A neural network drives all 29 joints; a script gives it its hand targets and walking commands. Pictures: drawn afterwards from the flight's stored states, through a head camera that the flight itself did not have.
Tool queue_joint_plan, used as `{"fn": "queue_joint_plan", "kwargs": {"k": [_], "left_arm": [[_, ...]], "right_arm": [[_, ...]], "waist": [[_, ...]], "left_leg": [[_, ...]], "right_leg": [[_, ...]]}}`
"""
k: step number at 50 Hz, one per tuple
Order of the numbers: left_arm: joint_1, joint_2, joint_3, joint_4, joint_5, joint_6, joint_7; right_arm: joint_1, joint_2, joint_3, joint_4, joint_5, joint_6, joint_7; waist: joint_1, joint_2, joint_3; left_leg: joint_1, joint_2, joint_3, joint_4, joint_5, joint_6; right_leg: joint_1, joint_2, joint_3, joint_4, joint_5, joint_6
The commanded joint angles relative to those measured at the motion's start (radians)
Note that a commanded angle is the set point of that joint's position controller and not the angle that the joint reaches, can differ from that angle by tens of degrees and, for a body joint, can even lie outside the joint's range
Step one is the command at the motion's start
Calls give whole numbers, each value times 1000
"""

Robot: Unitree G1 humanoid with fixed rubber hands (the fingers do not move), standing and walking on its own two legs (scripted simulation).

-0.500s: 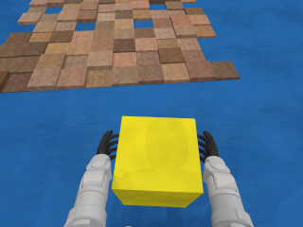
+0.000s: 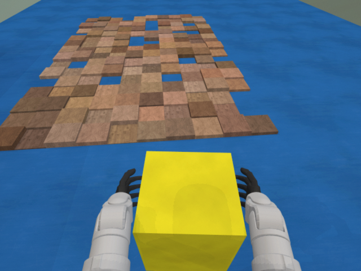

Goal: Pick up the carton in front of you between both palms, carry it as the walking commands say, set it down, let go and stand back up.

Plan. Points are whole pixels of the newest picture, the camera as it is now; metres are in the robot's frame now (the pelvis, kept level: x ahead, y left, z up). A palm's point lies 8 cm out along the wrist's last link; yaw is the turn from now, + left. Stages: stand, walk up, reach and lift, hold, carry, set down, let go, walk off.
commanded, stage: reach and lift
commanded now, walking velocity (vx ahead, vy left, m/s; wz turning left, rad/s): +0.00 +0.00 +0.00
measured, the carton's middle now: (187, 213) +0.30 +0.00 -0.05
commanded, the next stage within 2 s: hold in 0.78 s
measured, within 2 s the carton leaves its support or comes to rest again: neither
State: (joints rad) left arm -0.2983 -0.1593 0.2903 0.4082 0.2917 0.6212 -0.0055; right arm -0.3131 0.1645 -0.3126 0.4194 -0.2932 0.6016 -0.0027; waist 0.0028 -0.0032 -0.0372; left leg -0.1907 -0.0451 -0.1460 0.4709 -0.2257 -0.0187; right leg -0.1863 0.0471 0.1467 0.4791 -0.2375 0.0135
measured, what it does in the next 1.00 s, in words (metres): stands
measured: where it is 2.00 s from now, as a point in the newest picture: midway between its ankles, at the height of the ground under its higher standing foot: outside the picture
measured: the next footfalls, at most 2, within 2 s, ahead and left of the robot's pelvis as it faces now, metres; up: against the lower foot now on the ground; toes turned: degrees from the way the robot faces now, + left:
none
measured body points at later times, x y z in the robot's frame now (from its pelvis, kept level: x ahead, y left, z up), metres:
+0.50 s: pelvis +0.01 +0.00 +0.01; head -0.02 +0.00 +0.45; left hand +0.31 +0.15 +0.03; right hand +0.32 -0.15 +0.03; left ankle +0.02 +0.13 -0.74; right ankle +0.02 -0.13 -0.74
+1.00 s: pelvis +0.01 +0.00 +0.01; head -0.04 +0.00 +0.45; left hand +0.31 +0.15 +0.05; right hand +0.31 -0.15 +0.05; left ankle +0.02 +0.13 -0.74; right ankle +0.02 -0.13 -0.74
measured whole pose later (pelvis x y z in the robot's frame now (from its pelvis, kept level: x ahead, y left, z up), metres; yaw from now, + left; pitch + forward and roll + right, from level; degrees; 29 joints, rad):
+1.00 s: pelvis +0.01 +0.00 +0.01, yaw +0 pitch -7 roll +0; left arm -0.25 -0.15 0.21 0.22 0.26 0.76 0.00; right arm -0.26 0.15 -0.23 0.23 -0.27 0.75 0.00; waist 0.00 0.00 -0.01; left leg -0.04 -0.04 -0.14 0.35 -0.19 -0.01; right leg -0.04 0.03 0.14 0.36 -0.20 0.01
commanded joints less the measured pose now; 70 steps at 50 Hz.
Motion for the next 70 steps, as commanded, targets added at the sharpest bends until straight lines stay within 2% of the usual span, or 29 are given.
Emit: {"fn": "queue_joint_plan", "kwargs": {"k": [1, 11, 27, 38, 43, 50, 58, 70], "left_arm": [[-601, -959, -548, -13, -235, -38, -256], [-581, -953, -551, -22, -232, -25, -253], [-449, -930, -604, -145, -263, 16, -238], [-430, -921, -615, -191, -275, 43, -236], [-444, -925, -680, -276, -317, 68, -232], [-442, -873, -601, -213, -269, 115, -230], [-530, -906, -613, -210, -280, 104, -240], [-534, -908, -600, -184, -270, 103, -240]], "right_arm": [[-543, 986, 551, 33, 226, -12, 263], [-527, 973, 558, 18, 227, 1, 261], [-397, 941, 605, -103, 257, 40, 253], [-379, 930, 618, -152, 267, 68, 250], [-394, 941, 687, -238, 307, 94, 246], [-392, 888, 606, -174, 262, 139, 244], [-479, 921, 616, -168, 271, 126, 252], [-487, 921, 607, -146, 264, 126, 254]], "waist": [[-1, -4, -195], [0, 2, -225], [-1, 5, -229], [-2, 1, -205], [-2, 1, -251], [1, 2, -107], [-1, 2, -162], [0, 2, -165]], "left_leg": [[54, -44, 84, -79, 14, 12], [94, -47, 85, -97, 74, 7], [170, -55, 74, -126, 258, -3], [180, -57, 71, -137, 260, -2], [218, -57, 67, -143, 311, -5], [169, -51, 81, -172, 137, 1], [177, -49, 83, -156, 122, 0], [178, -48, 84, -156, 127, 1]], "right_leg": [[23, 37, -79, -92, 26, -6], [64, 43, -84, -105, 88, -1], [138, 54, -76, -134, 263, 10], [149, 53, -73, -147, 265, 12], [190, 54, -71, -152, 320, 16], [137, 47, -79, -182, 142, 6], [138, 45, -81, -168, 128, 4], [140, 46, -85, -168, 130, 5]]}}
